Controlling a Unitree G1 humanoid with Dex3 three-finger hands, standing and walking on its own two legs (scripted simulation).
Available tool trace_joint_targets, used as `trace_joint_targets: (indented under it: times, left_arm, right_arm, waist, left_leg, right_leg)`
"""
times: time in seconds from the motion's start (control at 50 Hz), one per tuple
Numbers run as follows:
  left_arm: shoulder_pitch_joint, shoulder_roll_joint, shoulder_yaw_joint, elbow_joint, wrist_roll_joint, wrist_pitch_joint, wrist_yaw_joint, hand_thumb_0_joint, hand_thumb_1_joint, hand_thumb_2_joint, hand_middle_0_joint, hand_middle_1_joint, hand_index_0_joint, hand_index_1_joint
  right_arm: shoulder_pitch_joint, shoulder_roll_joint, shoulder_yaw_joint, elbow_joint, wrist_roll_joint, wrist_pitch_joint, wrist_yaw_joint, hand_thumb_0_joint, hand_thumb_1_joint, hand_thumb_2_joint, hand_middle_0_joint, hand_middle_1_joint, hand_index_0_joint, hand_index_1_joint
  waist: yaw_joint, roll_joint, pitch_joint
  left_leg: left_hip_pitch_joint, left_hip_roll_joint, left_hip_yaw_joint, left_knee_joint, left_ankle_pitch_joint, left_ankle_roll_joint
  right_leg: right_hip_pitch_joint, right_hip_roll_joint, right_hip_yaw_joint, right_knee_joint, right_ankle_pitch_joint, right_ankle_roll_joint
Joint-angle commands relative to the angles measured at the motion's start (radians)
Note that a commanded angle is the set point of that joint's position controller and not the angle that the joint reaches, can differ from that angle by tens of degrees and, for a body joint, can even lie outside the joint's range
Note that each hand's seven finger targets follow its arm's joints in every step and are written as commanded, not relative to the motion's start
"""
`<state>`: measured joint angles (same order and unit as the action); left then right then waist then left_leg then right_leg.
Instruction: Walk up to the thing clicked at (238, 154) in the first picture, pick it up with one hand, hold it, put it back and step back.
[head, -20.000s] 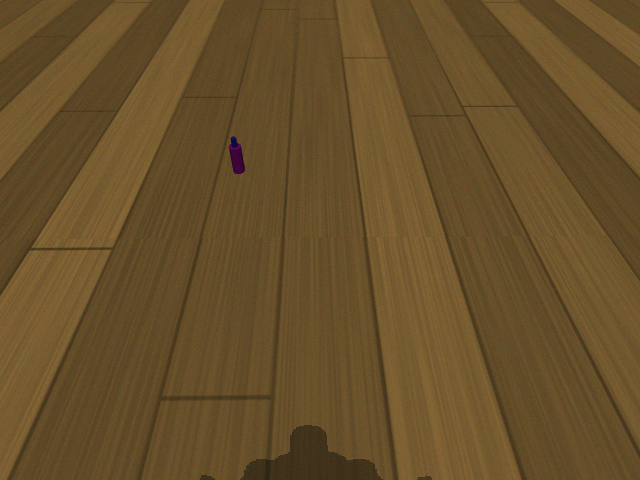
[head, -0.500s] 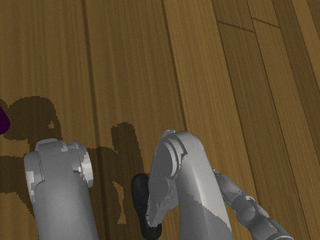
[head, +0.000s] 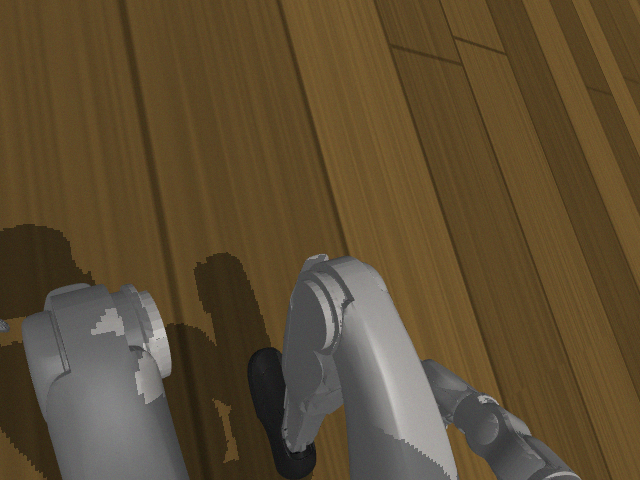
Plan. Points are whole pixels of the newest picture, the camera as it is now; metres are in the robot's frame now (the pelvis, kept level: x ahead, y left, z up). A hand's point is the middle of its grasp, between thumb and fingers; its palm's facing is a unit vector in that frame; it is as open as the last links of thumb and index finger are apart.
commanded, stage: close in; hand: left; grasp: from the side
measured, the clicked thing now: out of the picture +0.39 +0.32 -0.18
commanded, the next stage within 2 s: close in 0.06 s
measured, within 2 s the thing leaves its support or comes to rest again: leaves its support in 1.62 s
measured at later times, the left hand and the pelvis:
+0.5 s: hand out of the picture +0.39 +0.31 -0.16, palm faces +0.38 -0.92 +0.04, open 16.1 cm; pelvis +0.00 +0.00 +0.00, yaw +0 degrees
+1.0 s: hand out of the picture +0.39 +0.31 -0.16, palm faces +0.39 -0.92 +0.01, open 10.5 cm; pelvis +0.01 +0.00 +0.00, yaw +0 degrees
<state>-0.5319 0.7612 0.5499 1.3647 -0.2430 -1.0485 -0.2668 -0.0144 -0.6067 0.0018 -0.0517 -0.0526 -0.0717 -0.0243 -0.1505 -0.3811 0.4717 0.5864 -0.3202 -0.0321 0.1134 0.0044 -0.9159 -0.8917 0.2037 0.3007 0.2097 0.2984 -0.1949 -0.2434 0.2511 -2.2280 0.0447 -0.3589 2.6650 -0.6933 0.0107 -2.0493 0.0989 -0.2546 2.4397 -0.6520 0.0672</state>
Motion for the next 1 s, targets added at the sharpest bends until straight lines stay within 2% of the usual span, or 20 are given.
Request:
trace_joint_targets:
  times: [0.0, 0.04, 0.1, 0.12, 0.14, 0.18, 0.2, 0.26, 0.28, 0.3, 0.38, 0.54, 0.64, 0.7, 0.74, 0.76, 0.84, 0.9, 0.92, 0.98]
  left_arm:
    - [-0.193, 0.155, 0.006, -0.117, 0.015, -0.086, 0.044, 0.000, -0.610, 0.005, -0.041, -0.038, -0.066, -0.012]
    - [-0.171, 0.180, 0.022, -0.128, 0.027, -0.099, 0.060, 0.000, -0.611, 0.019, -0.041, -0.035, -0.062, -0.015]
    - [-0.165, 0.197, 0.037, -0.157, 0.042, -0.114, 0.075, 0.000, -0.588, 0.033, -0.037, -0.029, -0.054, -0.012]
    - [-0.139, 0.188, 0.028, -0.163, 0.048, -0.113, 0.078, 0.000, -0.583, 0.038, -0.035, -0.028, -0.050, -0.013]
    - [-0.149, 0.158, 0.011, -0.160, 0.050, -0.108, 0.080, 0.000, -0.504, 0.048, -0.045, 0.000, -0.046, 0.000]
    - [-0.154, 0.142, -0.003, -0.164, 0.056, -0.104, 0.085, 0.000, -0.484, 0.057, -0.045, 0.000, -0.046, 0.000]
    - [-0.164, 0.144, -0.012, -0.183, 0.057, -0.101, 0.086, 0.000, -0.465, 0.049, -0.105, -0.031, -0.106, -0.025]
    - [-0.179, 0.135, -0.025, -0.210, 0.046, -0.097, 0.088, 0.000, -0.396, 0.114, -0.158, -0.093, -0.158, -0.088]
    - [-0.192, 0.129, -0.034, -0.212, 0.039, -0.096, 0.087, 0.000, -0.393, 0.131, -0.173, -0.117, -0.176, -0.110]
    - [-0.197, 0.136, -0.028, -0.222, 0.035, -0.095, 0.089, 0.000, -0.368, 0.140, -0.179, -0.123, -0.182, -0.116]
    - [-0.220, 0.129, -0.040, -0.184, 0.043, -0.091, 0.102, 0.000, -0.297, 0.187, -0.215, -0.158, -0.219, -0.150]
    - [-0.190, 0.147, -0.023, -0.169, 0.063, -0.084, 0.120, 0.000, -0.114, 0.296, -0.302, -0.254, -0.306, -0.244]
    - [-0.161, 0.107, -0.044, -0.203, 0.065, -0.076, 0.125, 0.000, 0.020, 0.370, -0.375, -0.324, -0.380, -0.314]
    - [-0.187, 0.083, -0.077, -0.213, 0.063, -0.073, 0.130, 0.000, 0.080, 0.410, -0.419, -0.364, -0.423, -0.353]
    - [-0.197, 0.085, -0.079, -0.209, 0.060, -0.074, 0.139, 0.000, 0.119, 0.443, -0.456, -0.398, -0.459, -0.388]
    - [-0.209, 0.108, -0.062, -0.220, 0.059, -0.078, 0.145, 0.000, 0.109, 0.455, -0.464, -0.407, -0.466, -0.399]
    - [-0.201, 0.137, -0.034, -0.229, 0.061, -0.089, 0.160, 0.000, 0.212, 0.508, -0.504, -0.445, -0.506, -0.436]
    - [-0.175, 0.136, -0.040, -0.209, 0.078, -0.090, 0.158, 0.000, 0.299, 0.560, -0.566, -0.509, -0.570, -0.498]
    - [-0.163, 0.113, -0.057, -0.195, 0.080, -0.090, 0.154, 0.000, 0.325, 0.579, -0.564, -0.519, -0.569, -0.507]
    - [-0.152, 0.093, -0.068, -0.195, 0.074, -0.086, 0.156, 0.000, 0.368, 0.624, -0.625, -0.568, -0.628, -0.557]
  right_arm:
    - [-0.013, -0.341, -0.132, -0.042, -0.002, 0.006, -0.018, 0.000, -0.912, -0.896, 0.200, 0.299, 0.200, 0.299]
    - [-0.008, -0.333, -0.125, -0.040, -0.007, 0.010, -0.014, 0.000, -0.912, -0.897, 0.200, 0.299, 0.200, 0.299]
    - [-0.008, -0.333, -0.125, -0.043, -0.012, 0.020, -0.012, 0.000, -0.913, -0.899, 0.200, 0.299, 0.199, 0.299]
    - [-0.004, -0.326, -0.124, -0.041, -0.016, 0.022, -0.010, 0.000, -0.914, -0.899, 0.200, 0.299, 0.200, 0.299]
    - [-0.004, -0.329, -0.129, -0.040, -0.015, 0.024, -0.010, 0.000, -0.903, -0.901, 0.200, 0.300, 0.200, 0.300]
    - [-0.007, -0.332, -0.134, -0.039, -0.014, 0.027, -0.009, 0.000, -0.899, -0.900, 0.200, 0.300, 0.200, 0.300]
    - [-0.004, -0.336, -0.137, -0.038, -0.015, 0.028, -0.008, 0.000, -0.903, -0.898, 0.200, 0.299, 0.200, 0.299]
    - [0.004, -0.331, -0.137, -0.032, -0.011, 0.030, -0.006, 0.000, -0.900, -0.897, 0.200, 0.300, 0.200, 0.300]
    - [0.011, -0.328, -0.134, -0.028, -0.012, 0.030, -0.005, 0.000, -0.903, -0.898, 0.200, 0.299, 0.200, 0.299]
    - [0.015, -0.325, -0.134, -0.027, -0.010, 0.029, -0.006, 0.000, -0.902, -0.897, 0.200, 0.299, 0.200, 0.299]
    - [0.009, -0.329, -0.135, -0.022, -0.008, 0.032, -0.006, 0.000, -0.898, -0.897, 0.200, 0.299, 0.200, 0.299]
    - [-0.006, -0.319, -0.133, -0.039, -0.007, 0.045, -0.003, 0.000, -0.890, -0.895, 0.200, 0.299, 0.200, 0.299]
    - [-0.002, -0.324, -0.146, -0.038, -0.004, 0.048, 0.002, 0.000, -0.884, -0.893, 0.200, 0.299, 0.200, 0.299]
    - [-0.004, -0.320, -0.149, -0.032, 0.000, 0.045, 0.003, 0.000, -0.878, -0.892, 0.200, 0.299, 0.200, 0.299]
    - [0.001, -0.321, -0.148, -0.027, 0.000, 0.044, 0.005, 0.000, -0.878, -0.892, 0.200, 0.299, 0.200, 0.299]
    - [0.007, -0.316, -0.145, -0.027, -0.001, 0.045, 0.006, 0.000, -0.878, -0.892, 0.200, 0.299, 0.200, 0.299]
    - [0.004, -0.310, -0.143, -0.030, -0.002, 0.047, 0.005, 0.000, -0.875, -0.892, 0.200, 0.299, 0.200, 0.299]
    - [0.006, -0.312, -0.141, -0.026, -0.005, 0.053, 0.004, 0.000, -0.875, -0.891, 0.200, 0.299, 0.200, 0.299]
    - [-0.002, -0.314, -0.145, -0.030, -0.004, 0.054, 0.004, 0.000, -0.870, -0.890, 0.200, 0.299, 0.200, 0.299]
    - [0.000, -0.312, -0.143, -0.027, -0.004, 0.053, 0.006, 0.000, -0.870, -0.890, 0.200, 0.299, 0.200, 0.299]
  waist:
    - [-0.081, 0.449, -0.485]
    - [-0.060, 0.482, -0.504]
    - [-0.056, 0.526, -0.522]
    - [-0.051, 0.543, -0.538]
    - [-0.064, 0.539, -0.534]
    - [-0.075, 0.540, -0.521]
    - [-0.077, 0.552, -0.523]
    - [-0.081, 0.529, -0.557]
    - [-0.094, 0.515, -0.578]
    - [-0.089, 0.503, -0.597]
    - [-0.098, 0.498, -0.559]
    - [-0.066, 0.494, -0.546]
    - [-0.066, 0.522, -0.563]
    - [-0.085, 0.494, -0.549]
    - [-0.089, 0.490, -0.548]
    - [-0.087, 0.483, -0.562]
    - [-0.064, 0.478, -0.575]
    - [-0.064, 0.510, -0.568]
    - [-0.069, 0.497, -0.560]
    - [-0.069, 0.488, -0.563]
  left_leg:
    - [0.358, 0.042, 0.067, -0.350, -0.008, -0.031]
    - [0.369, 0.041, 0.081, -0.342, 0.036, -0.033]
    - [0.396, 0.043, 0.082, -0.351, 0.071, -0.041]
    - [0.406, 0.042, 0.094, -0.347, 0.091, -0.040]
    - [0.408, 0.043, 0.090, -0.345, 0.099, -0.042]
    - [0.409, 0.045, 0.084, -0.353, 0.093, -0.044]
    - [0.414, 0.045, 0.085, -0.357, 0.082, -0.044]
    - [0.411, 0.042, 0.091, -0.337, 0.099, -0.038]
    - [0.400, 0.036, 0.096, -0.322, 0.104, -0.033]
    - [0.401, 0.036, 0.100, -0.311, 0.119, -0.029]
    - [0.403, 0.042, 0.084, -0.327, 0.099, -0.035]
    - [0.375, 0.039, 0.098, -0.334, 0.079, -0.031]
    - [0.420, 0.043, 0.080, -0.356, 0.101, -0.042]
    - [0.392, 0.039, 0.088, -0.340, 0.088, -0.035]
    - [0.388, 0.038, 0.090, -0.334, 0.094, -0.034]
    - [0.384, 0.038, 0.092, -0.327, 0.084, -0.030]
    - [0.368, 0.036, 0.102, -0.322, 0.066, -0.026]
    - [0.398, 0.041, 0.090, -0.339, 0.099, -0.036]
    - [0.399, 0.042, 0.089, -0.340, 0.097, -0.036]
    - [0.391, 0.040, 0.091, -0.334, 0.107, -0.034]
  right_leg:
    - [0.160, 0.019, -0.099, -0.172, 0.093, -0.075]
    - [0.192, 0.022, -0.089, -0.170, 0.124, -0.078]
    - [0.195, 0.022, -0.091, -0.158, 0.144, -0.082]
    - [0.216, 0.024, -0.084, -0.162, 0.161, -0.084]
    - [0.205, 0.024, -0.086, -0.160, 0.169, -0.083]
    - [0.186, 0.021, -0.090, -0.159, 0.168, -0.083]
    - [0.185, 0.019, -0.090, -0.160, 0.163, -0.083]
    - [0.211, 0.023, -0.084, -0.169, 0.181, -0.081]
    - [0.232, 0.025, -0.082, -0.175, 0.190, -0.079]
    - [0.245, 0.026, -0.078, -0.178, 0.204, -0.078]
    - [0.209, 0.023, -0.087, -0.169, 0.184, -0.079]
    - [0.213, 0.024, -0.082, -0.180, 0.157, -0.084]
    - [0.191, 0.021, -0.090, -0.163, 0.175, -0.086]
    - [0.196, 0.022, -0.085, -0.175, 0.174, -0.084]
    - [0.203, 0.024, -0.082, -0.177, 0.179, -0.083]
    - [0.214, 0.026, -0.082, -0.184, 0.170, -0.082]
    - [0.228, 0.027, -0.076, -0.193, 0.152, -0.084]
    - [0.217, 0.025, -0.084, -0.176, 0.169, -0.086]
    - [0.204, 0.025, -0.085, -0.176, 0.170, -0.086]
    - [0.217, 0.027, -0.084, -0.178, 0.181, -0.086]
